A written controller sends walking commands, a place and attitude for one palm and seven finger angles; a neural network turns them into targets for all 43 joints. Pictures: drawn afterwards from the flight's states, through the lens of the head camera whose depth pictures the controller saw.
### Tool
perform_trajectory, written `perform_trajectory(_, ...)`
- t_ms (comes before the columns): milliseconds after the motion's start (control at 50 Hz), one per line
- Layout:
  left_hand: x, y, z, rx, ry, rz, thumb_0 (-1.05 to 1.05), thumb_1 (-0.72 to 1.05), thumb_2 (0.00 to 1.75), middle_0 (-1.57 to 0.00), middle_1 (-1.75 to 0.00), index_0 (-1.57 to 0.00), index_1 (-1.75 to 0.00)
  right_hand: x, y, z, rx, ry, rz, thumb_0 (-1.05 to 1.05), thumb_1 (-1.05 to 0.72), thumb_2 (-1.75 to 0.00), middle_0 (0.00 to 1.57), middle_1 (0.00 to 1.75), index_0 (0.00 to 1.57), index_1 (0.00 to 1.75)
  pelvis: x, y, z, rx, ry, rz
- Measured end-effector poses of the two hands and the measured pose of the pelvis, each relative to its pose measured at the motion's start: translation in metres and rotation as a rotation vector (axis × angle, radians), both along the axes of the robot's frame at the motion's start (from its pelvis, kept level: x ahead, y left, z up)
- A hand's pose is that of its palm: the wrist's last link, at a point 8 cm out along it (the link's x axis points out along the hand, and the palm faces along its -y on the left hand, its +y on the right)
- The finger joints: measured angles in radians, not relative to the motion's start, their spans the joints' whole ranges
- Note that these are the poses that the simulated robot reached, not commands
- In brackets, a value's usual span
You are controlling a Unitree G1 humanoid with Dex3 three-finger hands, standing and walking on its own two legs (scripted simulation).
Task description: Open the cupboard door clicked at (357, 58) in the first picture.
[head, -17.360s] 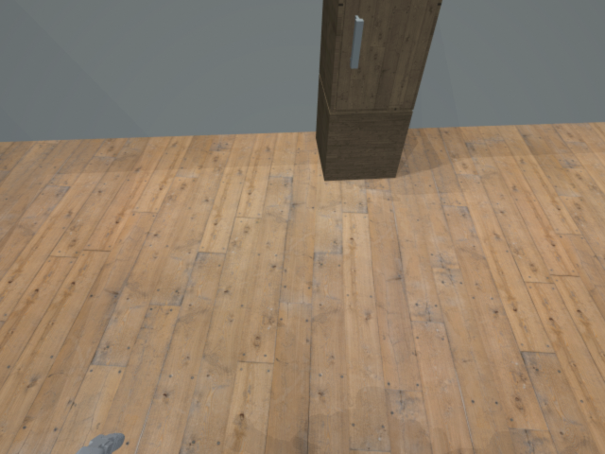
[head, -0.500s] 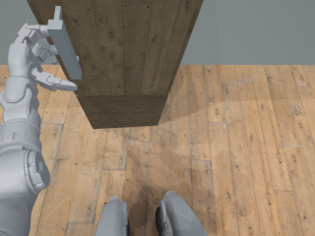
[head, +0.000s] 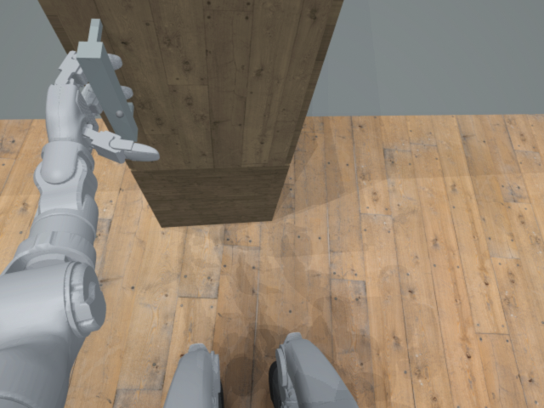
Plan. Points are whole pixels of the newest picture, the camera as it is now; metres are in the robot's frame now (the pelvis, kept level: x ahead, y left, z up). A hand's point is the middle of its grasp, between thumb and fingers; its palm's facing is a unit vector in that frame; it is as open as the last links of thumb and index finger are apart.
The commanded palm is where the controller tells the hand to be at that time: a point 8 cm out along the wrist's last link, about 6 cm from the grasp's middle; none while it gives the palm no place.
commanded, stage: slide the fingers in behind the handle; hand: left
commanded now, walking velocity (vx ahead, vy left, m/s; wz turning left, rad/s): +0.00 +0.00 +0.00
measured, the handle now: (114, 86) +0.57 +0.18 +0.05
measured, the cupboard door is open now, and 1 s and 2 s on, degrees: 0 0 28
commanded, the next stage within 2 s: close the thumb around the handle in 0.48 s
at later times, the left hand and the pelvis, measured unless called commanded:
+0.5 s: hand (123, 115) +0.51 +0.16 +0.06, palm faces +0.02 -1.00 -0.01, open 14.0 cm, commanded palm +0.49 +0.20 +0.05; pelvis +0.00 +0.00 +0.00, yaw +0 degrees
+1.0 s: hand (120, 113) +0.51 +0.17 +0.06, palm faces +0.02 -1.00 -0.01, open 9.1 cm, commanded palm +0.49 +0.21 +0.05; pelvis +0.00 +0.00 +0.00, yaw +0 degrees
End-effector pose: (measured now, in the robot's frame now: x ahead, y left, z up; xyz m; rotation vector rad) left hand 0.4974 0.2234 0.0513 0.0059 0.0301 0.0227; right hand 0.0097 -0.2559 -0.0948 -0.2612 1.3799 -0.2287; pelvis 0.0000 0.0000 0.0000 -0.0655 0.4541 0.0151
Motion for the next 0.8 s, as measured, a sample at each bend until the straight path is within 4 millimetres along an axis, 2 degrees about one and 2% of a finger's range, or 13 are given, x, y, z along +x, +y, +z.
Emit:
perform_trajectory(240,0.0,-0.006,0.001,0.006,-0.016,-0.004,-0.01,-0.5,0.3,-0.3,-1.2,-0.3,-1.2,-0.008,-0.002,-0.004,0.009,0.019,-0.016,0.01,-0.91,-0.9,0.2,0.3,0.2,0.3,-0.001,-0.002,-0.001,0.004,0.003,-0.005)
perform_trajectory(640,-0.008,-0.009,0.005,0.012,-0.028,-0.008,-0.01,-0.49,0.31,-0.3,-1.2,-0.3,-1.2,-0.005,-0.003,-0.003,0.004,-0.006,-0.001,0.01,-0.91,-0.9,0.2,0.3,0.2,0.3,-0.004,-0.001,-0.001,0.005,-0.008,0.0)
perform_trajectory(800,-0.007,-0.009,0.002,0.001,-0.009,0.005,-0.01,-0.29,0.4,-0.32,-1.22,-0.31,-1.22,-0.006,-0.001,-0.004,0.006,-0.003,0.0,0.01,-0.91,-0.9,0.2,0.3,0.2,0.3,-0.005,-0.001,-0.002,0.005,-0.009,0.001)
